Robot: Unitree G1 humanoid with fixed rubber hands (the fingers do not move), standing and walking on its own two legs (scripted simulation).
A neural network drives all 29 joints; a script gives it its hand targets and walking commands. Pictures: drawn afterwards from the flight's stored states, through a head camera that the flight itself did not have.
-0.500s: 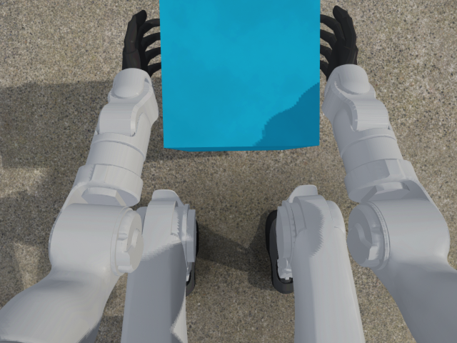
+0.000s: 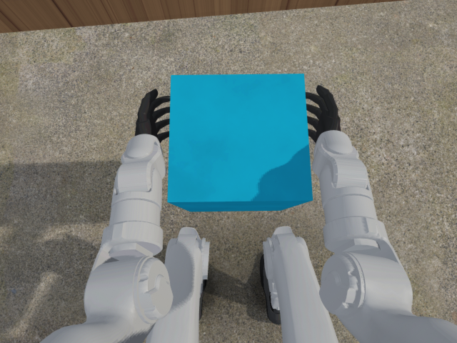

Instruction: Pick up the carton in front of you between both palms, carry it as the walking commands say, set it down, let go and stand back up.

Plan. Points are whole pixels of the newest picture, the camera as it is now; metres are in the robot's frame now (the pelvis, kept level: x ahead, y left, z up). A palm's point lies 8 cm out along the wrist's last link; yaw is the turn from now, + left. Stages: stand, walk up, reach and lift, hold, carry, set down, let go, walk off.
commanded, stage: reach and lift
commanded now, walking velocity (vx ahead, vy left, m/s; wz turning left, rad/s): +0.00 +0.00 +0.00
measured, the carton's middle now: (236, 155) +0.44 +0.00 -0.14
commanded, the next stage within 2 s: none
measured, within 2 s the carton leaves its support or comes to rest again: neither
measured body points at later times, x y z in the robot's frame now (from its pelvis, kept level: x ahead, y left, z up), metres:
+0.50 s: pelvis +0.05 +0.00 +0.14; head +0.18 +0.01 +0.57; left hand +0.43 +0.15 +0.09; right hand +0.43 -0.15 +0.10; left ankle +0.10 +0.12 -0.48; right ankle +0.10 -0.12 -0.48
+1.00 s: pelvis +0.08 +0.00 +0.25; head +0.08 +0.01 +0.70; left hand +0.39 +0.15 +0.25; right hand +0.40 -0.15 +0.26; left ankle +0.10 +0.12 -0.48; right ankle +0.10 -0.12 -0.48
